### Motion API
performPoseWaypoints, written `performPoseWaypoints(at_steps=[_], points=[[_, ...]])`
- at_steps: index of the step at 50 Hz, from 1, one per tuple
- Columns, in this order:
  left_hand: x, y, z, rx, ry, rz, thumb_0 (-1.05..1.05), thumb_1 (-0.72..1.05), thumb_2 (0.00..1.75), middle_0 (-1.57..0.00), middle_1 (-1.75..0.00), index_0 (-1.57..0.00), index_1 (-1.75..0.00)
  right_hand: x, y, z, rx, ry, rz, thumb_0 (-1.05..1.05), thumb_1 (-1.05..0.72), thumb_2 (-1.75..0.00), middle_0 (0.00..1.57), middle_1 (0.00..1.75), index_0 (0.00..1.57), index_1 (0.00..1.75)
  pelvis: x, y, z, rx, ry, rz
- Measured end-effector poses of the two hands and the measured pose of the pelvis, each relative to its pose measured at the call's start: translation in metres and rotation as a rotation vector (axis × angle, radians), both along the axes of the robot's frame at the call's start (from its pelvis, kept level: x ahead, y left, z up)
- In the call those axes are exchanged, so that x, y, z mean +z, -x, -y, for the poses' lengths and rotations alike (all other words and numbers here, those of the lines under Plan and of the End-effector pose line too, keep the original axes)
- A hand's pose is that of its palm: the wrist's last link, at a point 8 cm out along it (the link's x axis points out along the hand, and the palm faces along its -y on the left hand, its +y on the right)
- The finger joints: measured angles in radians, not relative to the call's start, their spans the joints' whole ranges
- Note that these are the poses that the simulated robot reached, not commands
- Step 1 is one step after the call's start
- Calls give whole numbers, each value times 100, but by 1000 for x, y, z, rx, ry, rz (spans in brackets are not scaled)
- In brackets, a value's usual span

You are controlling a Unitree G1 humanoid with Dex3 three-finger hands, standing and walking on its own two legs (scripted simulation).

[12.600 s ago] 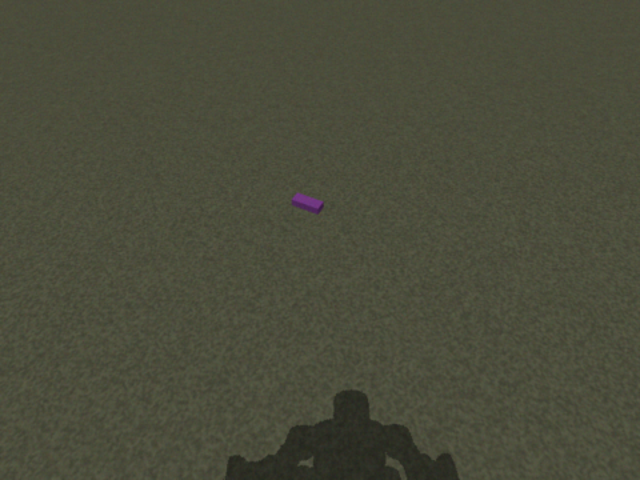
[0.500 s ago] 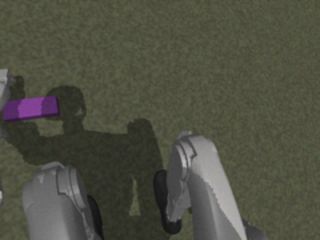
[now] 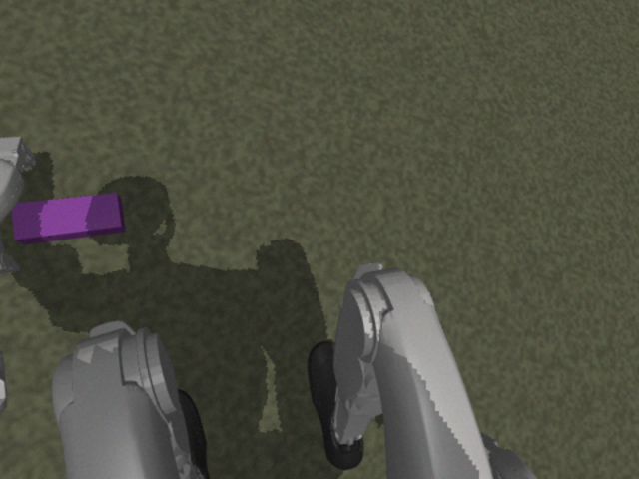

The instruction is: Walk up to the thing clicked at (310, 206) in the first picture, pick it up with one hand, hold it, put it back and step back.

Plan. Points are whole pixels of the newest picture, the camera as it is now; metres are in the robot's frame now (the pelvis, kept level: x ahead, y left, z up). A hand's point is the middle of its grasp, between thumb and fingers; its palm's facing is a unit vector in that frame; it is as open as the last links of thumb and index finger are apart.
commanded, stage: rise first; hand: left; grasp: from above
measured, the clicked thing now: (71, 218) +0.50 +0.26 -0.31
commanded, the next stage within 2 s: approach in 0.26 s
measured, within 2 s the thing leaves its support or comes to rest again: neither
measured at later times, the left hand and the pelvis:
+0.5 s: hand (5, 223) +0.46 +0.30 -0.18, palm faces -0.47 -0.04 -0.88, open 14.0 cm; pelvis +0.00 +0.00 +0.00, yaw +0 degrees
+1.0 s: hand (34, 208) +0.48 +0.27 -0.19, palm faces -0.50 -0.07 -0.87, open 14.3 cm; pelvis +0.00 -0.01 -0.01, yaw -1 degrees
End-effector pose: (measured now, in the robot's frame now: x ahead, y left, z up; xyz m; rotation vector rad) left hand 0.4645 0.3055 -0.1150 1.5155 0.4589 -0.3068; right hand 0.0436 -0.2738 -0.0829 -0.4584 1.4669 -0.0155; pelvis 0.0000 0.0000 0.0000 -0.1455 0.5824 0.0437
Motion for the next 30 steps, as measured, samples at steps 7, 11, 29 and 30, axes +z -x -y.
performPoseWaypoints(at_steps=[7, 11, 29, 30], points=[[1, 0, 3, -7, 7, 17, 0, -51, 100, -13, -94, -12, -96, 2, 1, 1, -2, 7, 6, 0, -91, -90, 20, 30, 21, 30, -1, 1, 0, 0, 1, 3], [1, 2, 1, 1, 1, 13, 0, -51, 100, -14, -93, -12, -95, 2, 3, 1, -4, 7, 8, 0, -91, -90, 20, 30, 21, 30, -1, 1, 0, 0, 2, 3], [-7, -10, 22, -59, 9, 12, 0, -53, 101, -11, -97, -10, -98, 0, 11, -1, 11, -2, -8, 0, -90, -90, 20, 30, 21, 30, -6, 1, 1, 1, -5, 5], [-7, -14, 28, -68, 11, 21, 0, -53, 102, -11, -98, -10, -99, 1, 12, -1, 10, -2, -9, 0, -90, -90, 20, 30, 21, 30, -6, 1, 1, 1, -5, 4]])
